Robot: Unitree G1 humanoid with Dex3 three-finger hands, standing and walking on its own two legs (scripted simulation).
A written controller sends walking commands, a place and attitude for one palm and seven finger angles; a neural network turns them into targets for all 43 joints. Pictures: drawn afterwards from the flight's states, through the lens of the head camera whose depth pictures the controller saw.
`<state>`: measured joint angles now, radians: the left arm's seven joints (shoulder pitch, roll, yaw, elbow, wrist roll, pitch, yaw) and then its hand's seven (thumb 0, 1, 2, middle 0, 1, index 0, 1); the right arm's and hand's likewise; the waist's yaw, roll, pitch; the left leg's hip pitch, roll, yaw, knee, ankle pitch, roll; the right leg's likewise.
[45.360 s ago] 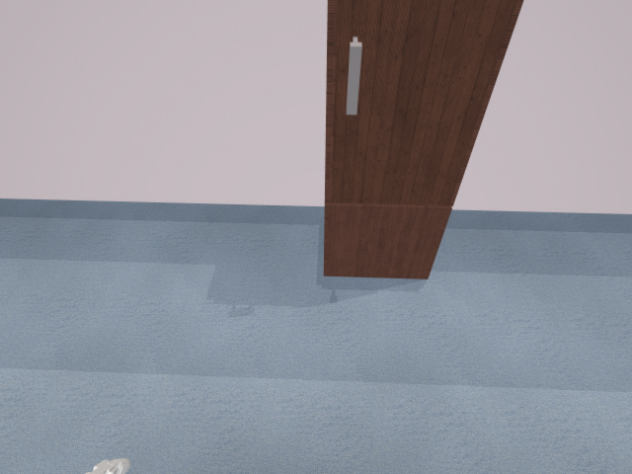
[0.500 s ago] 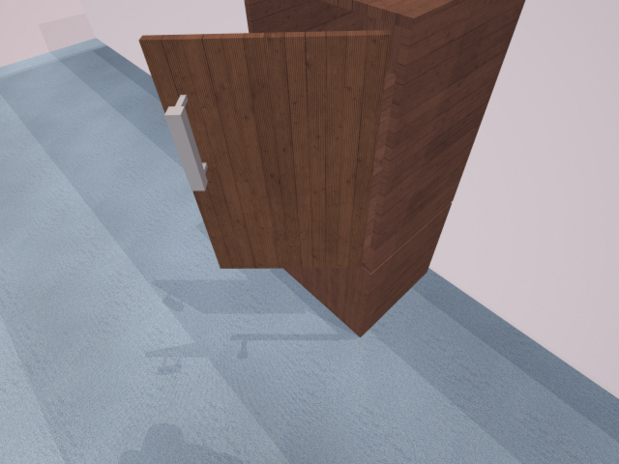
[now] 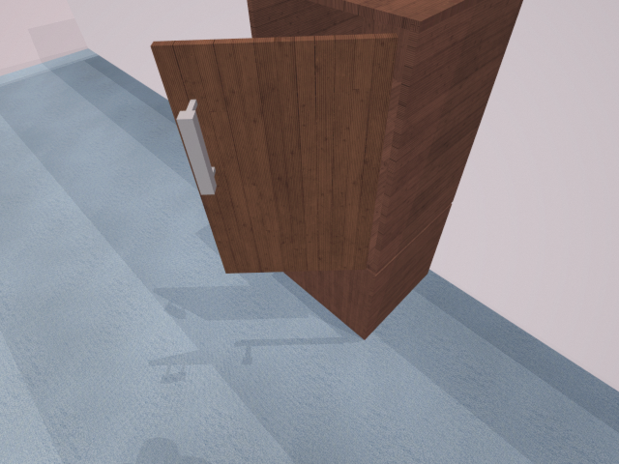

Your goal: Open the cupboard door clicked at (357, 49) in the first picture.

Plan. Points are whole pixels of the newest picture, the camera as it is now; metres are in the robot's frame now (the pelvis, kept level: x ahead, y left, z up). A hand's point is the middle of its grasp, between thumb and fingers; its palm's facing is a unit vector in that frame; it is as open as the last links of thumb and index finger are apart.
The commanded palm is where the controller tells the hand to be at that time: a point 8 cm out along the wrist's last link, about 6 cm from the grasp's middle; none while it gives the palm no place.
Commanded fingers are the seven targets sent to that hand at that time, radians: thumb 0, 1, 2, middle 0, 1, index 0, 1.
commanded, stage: come to a stop and stand still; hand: left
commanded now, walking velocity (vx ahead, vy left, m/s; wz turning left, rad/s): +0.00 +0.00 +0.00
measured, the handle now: (200, 148) +0.60 +0.23 +0.08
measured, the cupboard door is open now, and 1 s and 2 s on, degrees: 46 46 46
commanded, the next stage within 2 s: look again from close up in 0.14 s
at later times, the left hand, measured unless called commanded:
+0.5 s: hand out of the picture +0.02 +0.15 -0.17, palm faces -0.01 -0.98 -0.21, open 7.4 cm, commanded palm none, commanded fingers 0.00 0.90 0.90 -0.20 -0.30 -0.20 -0.30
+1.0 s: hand out of the picture +0.04 +0.14 -0.17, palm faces +0.01 -0.98 -0.22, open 7.4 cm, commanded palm none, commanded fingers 0.00 0.90 0.90 -0.20 -0.30 -0.20 -0.30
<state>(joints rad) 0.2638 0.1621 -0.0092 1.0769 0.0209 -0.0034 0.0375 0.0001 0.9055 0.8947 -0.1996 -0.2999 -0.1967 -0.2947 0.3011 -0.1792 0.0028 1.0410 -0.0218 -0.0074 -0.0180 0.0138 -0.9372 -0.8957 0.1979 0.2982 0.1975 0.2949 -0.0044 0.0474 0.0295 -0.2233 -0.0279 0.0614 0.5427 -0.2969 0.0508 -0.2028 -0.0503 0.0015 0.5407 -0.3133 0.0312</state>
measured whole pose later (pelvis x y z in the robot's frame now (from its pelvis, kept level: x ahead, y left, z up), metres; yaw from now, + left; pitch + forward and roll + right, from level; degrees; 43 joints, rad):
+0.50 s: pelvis +0.01 -0.02 +0.00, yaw -1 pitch +0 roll +1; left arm 0.26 0.15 -0.01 1.10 0.02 -0.01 0.03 0.00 0.91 0.89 -0.20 -0.30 -0.20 -0.29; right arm 0.25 -0.17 0.00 1.09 -0.02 -0.02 -0.02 0.00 -0.91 -0.90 0.20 0.30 0.20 0.29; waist 0.01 0.00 0.05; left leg -0.19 -0.01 0.07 0.46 -0.27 0.02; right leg -0.19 -0.03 0.01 0.51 -0.31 0.01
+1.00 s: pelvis +0.02 -0.04 +0.00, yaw +0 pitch +0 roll +1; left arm 0.25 0.17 0.00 1.09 0.02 -0.01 0.02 0.00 0.90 0.89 -0.20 -0.30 -0.20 -0.29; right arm 0.25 -0.17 0.00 1.11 -0.02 -0.01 -0.02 0.00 -0.91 -0.90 0.20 0.30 0.20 0.29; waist 0.00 0.01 0.04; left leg -0.19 0.02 0.04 0.49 -0.30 -0.01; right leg -0.18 0.00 -0.02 0.51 -0.33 -0.02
